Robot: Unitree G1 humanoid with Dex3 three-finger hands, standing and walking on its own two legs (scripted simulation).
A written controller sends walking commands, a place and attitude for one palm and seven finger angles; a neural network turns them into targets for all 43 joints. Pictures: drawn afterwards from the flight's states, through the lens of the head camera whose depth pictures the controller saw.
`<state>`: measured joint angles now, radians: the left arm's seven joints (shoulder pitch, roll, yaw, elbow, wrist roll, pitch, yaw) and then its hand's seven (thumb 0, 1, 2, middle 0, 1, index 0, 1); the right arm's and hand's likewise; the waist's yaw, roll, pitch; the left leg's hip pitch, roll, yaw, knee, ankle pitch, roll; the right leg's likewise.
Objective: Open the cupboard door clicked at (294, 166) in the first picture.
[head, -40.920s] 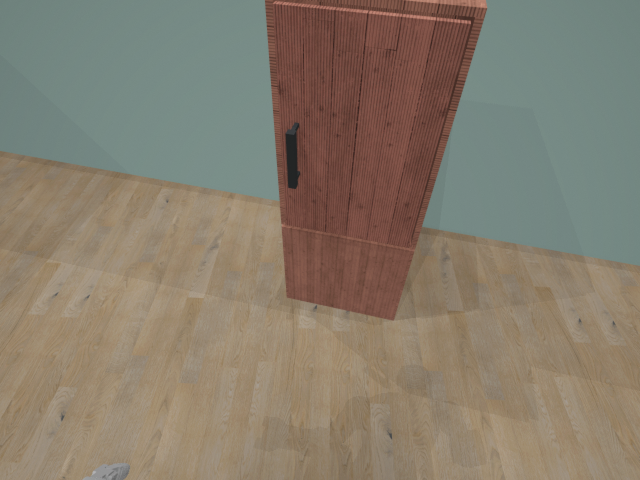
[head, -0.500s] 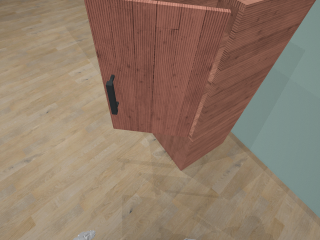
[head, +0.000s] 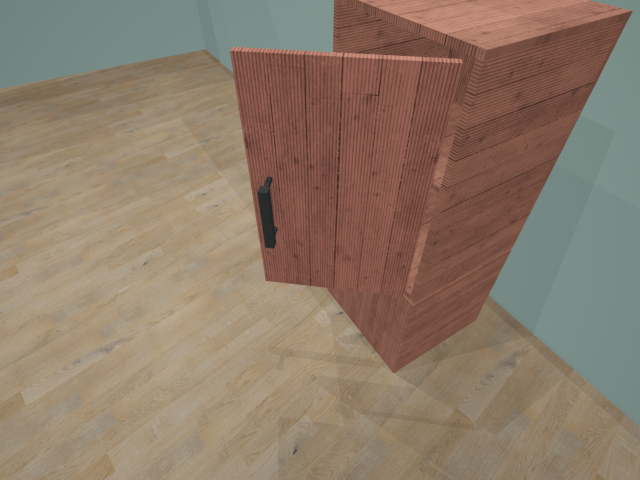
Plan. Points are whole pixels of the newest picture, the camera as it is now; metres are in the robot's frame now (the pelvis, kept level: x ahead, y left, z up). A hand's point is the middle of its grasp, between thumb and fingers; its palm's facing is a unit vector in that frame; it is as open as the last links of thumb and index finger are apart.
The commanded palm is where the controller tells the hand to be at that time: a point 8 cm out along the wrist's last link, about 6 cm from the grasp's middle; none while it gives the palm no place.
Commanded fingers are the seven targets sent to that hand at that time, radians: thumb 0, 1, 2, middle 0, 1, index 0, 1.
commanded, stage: come to a stop and stand still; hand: left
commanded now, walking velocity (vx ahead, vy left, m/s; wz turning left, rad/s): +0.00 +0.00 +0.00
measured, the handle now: (269, 213) +0.65 +0.17 -0.07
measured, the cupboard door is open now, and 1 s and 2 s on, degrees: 50 50 50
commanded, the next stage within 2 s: look again from close up in 1.44 s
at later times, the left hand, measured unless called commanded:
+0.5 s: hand out of the picture +0.01 +0.21 -0.15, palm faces -0.01 -0.95 -0.31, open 7.4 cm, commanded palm none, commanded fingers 0.00 0.90 0.90 -0.20 -0.30 -0.20 -0.30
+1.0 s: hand out of the picture -0.01 +0.24 -0.17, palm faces +0.01 -0.96 -0.30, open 7.4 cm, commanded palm none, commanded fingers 0.00 0.90 0.90 -0.20 -0.30 -0.20 -0.30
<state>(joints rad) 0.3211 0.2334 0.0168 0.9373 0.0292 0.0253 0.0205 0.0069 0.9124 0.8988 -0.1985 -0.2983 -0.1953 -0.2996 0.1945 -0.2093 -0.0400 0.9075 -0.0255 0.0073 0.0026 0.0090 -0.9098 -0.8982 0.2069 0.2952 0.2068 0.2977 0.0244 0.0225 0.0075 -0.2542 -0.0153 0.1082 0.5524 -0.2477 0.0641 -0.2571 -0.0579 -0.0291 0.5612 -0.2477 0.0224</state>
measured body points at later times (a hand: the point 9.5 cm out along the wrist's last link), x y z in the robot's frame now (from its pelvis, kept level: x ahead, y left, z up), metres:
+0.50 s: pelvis -0.04 -0.02 +0.01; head -0.06 -0.03 +0.46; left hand +0.01 +0.26 -0.12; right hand -0.02 -0.32 -0.13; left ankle +0.04 +0.08 -0.73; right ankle +0.03 -0.14 -0.73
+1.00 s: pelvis -0.08 +0.00 +0.00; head -0.10 +0.01 +0.45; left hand -0.01 +0.29 -0.15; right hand -0.07 -0.30 -0.13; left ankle -0.01 +0.08 -0.73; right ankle +0.03 -0.14 -0.72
